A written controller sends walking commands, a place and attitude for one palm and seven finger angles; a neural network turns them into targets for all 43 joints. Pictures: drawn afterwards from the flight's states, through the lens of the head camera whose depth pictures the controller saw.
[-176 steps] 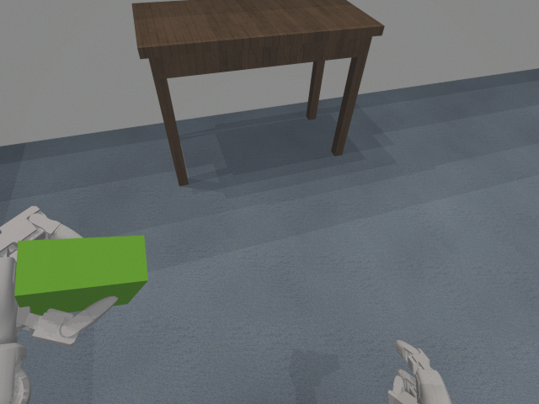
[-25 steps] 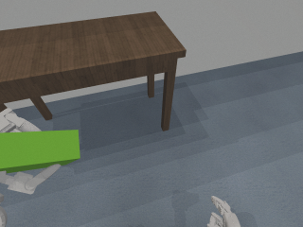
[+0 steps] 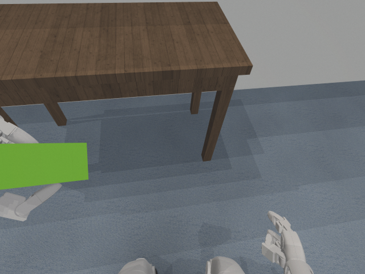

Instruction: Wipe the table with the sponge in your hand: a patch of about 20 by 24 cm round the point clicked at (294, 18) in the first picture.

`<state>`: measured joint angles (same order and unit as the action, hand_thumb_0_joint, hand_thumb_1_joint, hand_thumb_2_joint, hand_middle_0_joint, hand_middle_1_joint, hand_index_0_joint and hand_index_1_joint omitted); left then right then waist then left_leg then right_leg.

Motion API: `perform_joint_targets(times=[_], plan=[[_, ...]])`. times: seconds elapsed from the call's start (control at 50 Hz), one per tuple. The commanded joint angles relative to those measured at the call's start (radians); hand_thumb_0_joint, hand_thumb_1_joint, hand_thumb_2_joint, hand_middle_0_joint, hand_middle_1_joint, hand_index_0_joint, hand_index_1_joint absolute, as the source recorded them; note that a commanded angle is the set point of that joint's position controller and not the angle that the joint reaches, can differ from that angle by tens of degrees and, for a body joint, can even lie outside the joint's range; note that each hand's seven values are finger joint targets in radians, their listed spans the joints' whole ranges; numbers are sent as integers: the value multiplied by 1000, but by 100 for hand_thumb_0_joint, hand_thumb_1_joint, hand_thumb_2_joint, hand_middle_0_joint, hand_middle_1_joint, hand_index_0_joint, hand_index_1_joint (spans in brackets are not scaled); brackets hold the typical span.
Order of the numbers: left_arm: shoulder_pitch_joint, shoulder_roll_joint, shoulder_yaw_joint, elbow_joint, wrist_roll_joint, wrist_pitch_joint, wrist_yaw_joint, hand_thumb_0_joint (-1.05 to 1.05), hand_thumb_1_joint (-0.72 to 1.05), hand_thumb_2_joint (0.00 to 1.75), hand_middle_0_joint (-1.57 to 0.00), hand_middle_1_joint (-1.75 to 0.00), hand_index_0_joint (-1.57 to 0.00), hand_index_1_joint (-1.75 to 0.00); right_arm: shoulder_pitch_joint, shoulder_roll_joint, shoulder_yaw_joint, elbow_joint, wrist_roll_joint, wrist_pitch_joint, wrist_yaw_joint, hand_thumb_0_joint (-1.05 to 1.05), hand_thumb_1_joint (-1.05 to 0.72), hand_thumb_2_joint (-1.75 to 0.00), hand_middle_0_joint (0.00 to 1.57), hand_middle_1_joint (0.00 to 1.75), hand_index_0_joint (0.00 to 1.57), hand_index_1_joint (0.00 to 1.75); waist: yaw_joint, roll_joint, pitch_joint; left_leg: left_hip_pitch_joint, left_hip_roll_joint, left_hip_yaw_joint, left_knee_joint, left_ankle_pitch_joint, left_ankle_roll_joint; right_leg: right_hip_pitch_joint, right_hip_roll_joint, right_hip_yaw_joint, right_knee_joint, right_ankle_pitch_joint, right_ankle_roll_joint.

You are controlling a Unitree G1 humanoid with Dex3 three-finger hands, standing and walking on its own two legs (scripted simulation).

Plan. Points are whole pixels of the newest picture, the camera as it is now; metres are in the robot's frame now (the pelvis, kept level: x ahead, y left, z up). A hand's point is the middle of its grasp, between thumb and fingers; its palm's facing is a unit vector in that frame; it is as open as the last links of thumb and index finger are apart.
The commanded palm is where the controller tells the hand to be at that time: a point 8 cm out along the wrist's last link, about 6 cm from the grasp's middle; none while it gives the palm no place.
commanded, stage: turn to face it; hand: left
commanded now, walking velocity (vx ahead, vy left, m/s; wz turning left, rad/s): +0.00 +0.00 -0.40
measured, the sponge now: (47, 166) +0.24 +0.22 +0.18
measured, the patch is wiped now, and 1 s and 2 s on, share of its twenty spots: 0.00 0.00 0.00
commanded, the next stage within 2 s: take the last steps up to it in 0.60 s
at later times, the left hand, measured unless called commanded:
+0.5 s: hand (107, 150) +0.27 +0.14 +0.19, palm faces +0.24 -0.86 -0.44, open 9.4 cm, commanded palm +0.20 +0.20 +0.19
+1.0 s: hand (135, 173) +0.23 +0.09 +0.19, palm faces +0.19 -0.88 -0.43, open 9.4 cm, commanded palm +0.18 +0.16 +0.19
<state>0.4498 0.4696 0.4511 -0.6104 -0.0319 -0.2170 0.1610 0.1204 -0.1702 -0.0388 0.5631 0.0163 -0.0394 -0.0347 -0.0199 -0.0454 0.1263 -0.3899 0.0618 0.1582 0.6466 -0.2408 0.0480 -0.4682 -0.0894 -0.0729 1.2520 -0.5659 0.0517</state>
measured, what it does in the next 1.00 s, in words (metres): steps on the spot: right foot, then left foot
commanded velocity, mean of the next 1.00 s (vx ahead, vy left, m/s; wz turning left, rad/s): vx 0.10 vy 0.03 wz -0.21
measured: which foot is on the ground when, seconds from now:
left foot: down 0.00-0.26, up 0.28-0.58, down 0.60-0.92, up 0.94-1.00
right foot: up 0.00-0.22, down 0.24-0.64, up 0.66-0.88, down 0.90-1.00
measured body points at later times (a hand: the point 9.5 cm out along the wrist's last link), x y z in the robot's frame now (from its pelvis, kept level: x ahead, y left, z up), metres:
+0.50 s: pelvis +0.01 -0.06 +0.02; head +0.05 -0.07 +0.46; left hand +0.25 +0.18 +0.21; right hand +0.17 -0.33 -0.06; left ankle -0.01 +0.08 -0.68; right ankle +0.05 -0.14 -0.72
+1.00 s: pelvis -0.03 -0.08 +0.01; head -0.03 -0.11 +0.46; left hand +0.22 +0.14 +0.21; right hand +0.06 -0.32 -0.10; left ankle -0.03 +0.05 -0.68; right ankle -0.05 -0.17 -0.72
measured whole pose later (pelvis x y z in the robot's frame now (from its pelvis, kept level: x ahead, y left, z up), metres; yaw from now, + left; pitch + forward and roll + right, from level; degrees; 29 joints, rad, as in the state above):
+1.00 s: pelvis -0.03 -0.08 +0.01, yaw -12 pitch -1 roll +0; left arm 0.40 0.35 0.30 -0.43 0.00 -0.19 0.14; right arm 0.23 -0.17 0.02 0.66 0.00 -0.06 -0.05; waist -0.01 0.05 0.02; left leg -0.40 0.07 0.05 0.95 -0.45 -0.02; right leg -0.26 -0.02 -0.13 0.58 -0.32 -0.05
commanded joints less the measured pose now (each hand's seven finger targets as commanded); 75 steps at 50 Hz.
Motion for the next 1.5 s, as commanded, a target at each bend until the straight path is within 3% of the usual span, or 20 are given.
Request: perform_joint_targets(times=[0.0,0.18,0.2,0.24,0.26,0.36,0.54,0.64,0.72,0.84,0.86,0.9,0.92,0.98,1.06,1.22,1.3,1.34,1.38,1.48], plan=[[35,82,81,-279,-15,-64,6,0,10,130,-120,-160,-120,-160,13,-144,-36,-123,0,-70,10,0,-90,-90,20,30,20,30,25,292,-294,193,237,-165,-265,425,103,6,-12,11,-173,169,2],[-139,13,-20,-48,6,-14,6,0,10,130,-120,-160,-120,-160,17,-138,8,-104,-7,-118,-23,0,-90,-90,20,30,20,30,33,186,-201,74,239,-88,-186,-20,2,251,65,-56,-703,286,10],[-174,19,-25,-24,13,-15,2,0,10,130,-120,-160,-120,-160,22,-132,6,-100,-6,-117,-22,0,-90,-90,20,30,20,30,29,116,-189,81,198,-53,-90,-62,-26,244,34,-4,-791,368,-5],[-246,74,-21,-13,17,-5,4,0,10,130,-120,-160,-120,-160,12,-97,21,-111,-13,-115,-27,0,-90,-90,20,30,20,30,8,-215,-180,-31,8,-37,209,-308,-94,208,-220,395,-911,773,-136],[-270,72,-18,6,10,10,5,0,10,130,-120,-160,-120,-160,-19,-106,17,-109,-11,-116,-25,0,-90,-90,20,30,20,30,28,-234,-187,-61,-19,-95,379,-351,-102,184,-275,494,-954,799,-178],[-140,94,35,-109,2,-36,6,0,10,130,-120,-160,-120,-160,-57,-91,31,-109,-16,-74,-22,0,-90,-90,20,30,20,30,30,-39,-276,-77,-12,-125,383,-224,-113,339,-177,258,-836,948,-194],[97,96,105,-152,-13,-57,18,0,10,130,-120,-160,-120,-160,18,-127,-2,-161,-10,-35,-16,0,-90,-90,20,30,20,30,23,-9,-379,131,-24,-98,-180,-46,-83,411,-122,298,-811,796,-165],[61,89,70,-120,0,-66,6,0,10,130,-120,-160,-120,-160,6,-156,-17,-161,-15,-50,-26,0,-90,-90,20,30,20,30,39,372,-237,258,331,-326,-318,505,70,36,96,81,-434,101,-37],[-88,4,-58,-109,20,-51,-5,0,10,130,-120,-160,-120,-160,45,-177,-21,-118,-8,-84,-14,0,-90,-90,20,30,20,30,19,281,-150,190,251,-171,-286,392,51,63,87,17,-442,166,-27],[-164,46,-36,-46,34,-35,16,0,10,130,-120,-160,-120,-160,12,-170,-5,-93,-16,-102,-32,0,-90,-90,20,30,20,30,18,246,-126,32,187,-166,-268,-174,34,316,89,-80,-763,204,-31],[-161,71,-14,-40,40,-38,19,0,10,130,-120,-160,-120,-160,12,-165,-4,-92,-18,-97,-33,0,-90,-90,20,30,20,30,16,196,-139,-19,148,-140,-201,-246,17,362,54,-28,-808,196,-56],[-137,117,25,-29,28,-39,25,0,10,130,-120,-160,-120,-160,8,-116,5,-95,-15,-85,-34,0,-90,-90,20,30,20,30,21,-163,-138,-203,-19,-24,191,-315,-49,393,-230,429,-1004,67,-203],[-155,134,50,-33,17,-40,26,0,10,130,-120,-160,-120,-160,-22,-136,-8,-92,-17,-86,-31,0,-90,-90,20,30,20,30,45,-219,-143,-242,-14,-106,412,-301,-56,355,-324,558,-1084,-20,-251],[-9,109,74,-7,5,-57,7,0,10,130,-120,-160,-120,-160,-18,-115,7,-71,-22,-63,-25,0,-90,-90,20,30,20,30,24,-47,-134,-276,30,-184,525,-135,-78,344,-272,389,-1046,214,-250],[10,75,57,-27,8,-91,1,0,10,130,-120,-160,-120,-160,-9,-108,6,-71,-18,-54,-22,0,-90,-90,20,30,20,30,9,-57,-205,-175,38,-120,285,-72,-76,400,-210,152,-971,549,-200],[-36,74,24,-98,11,-71,30,0,10,130,-120,-160,-120,-160,22,-129,-26,-101,-22,-90,-31,0,-90,-90,20,30,20,30,42,-105,-204,2,-7,-22,-27,-66,-41,388,-232,192,-950,428,-204],[-101,71,9,-138,13,-75,36,0,10,130,-120,-160,-120,-160,46,-144,-35,-103,-20,-92,-45,0,-90,-90,20,30,20,30,15,44,-212,268,-9,-19,-230,-12,-21,250,-138,113,-761,293,-136],[-105,59,5,-161,10,-88,38,0,10,130,-120,-160,-120,-160,51,-170,-40,-117,-12,-92,-42,0,-90,-90,20,30,20,30,7,382,-239,494,268,-422,-313,161,122,-57,42,-46,-359,47,-48],[-107,115,27,-109,27,-93,32,0,10,130,-120,-160,-120,-160,30,-136,-15,-102,-23,-104,-37,0,-90,-90,20,30,20,30,4,347,-189,387,358,-544,-374,184,201,-160,19,38,-80,-45,-52],[-40,54,11,-136,10,-81,10,0,10,130,-120,-160,-120,-160,38,-142,-24,-79,-6,-119,-23,0,-90,-90,20,30,20,30,19,222,-166,285,244,-254,-362,171,151,-110,-10,-13,-241,150,-25]])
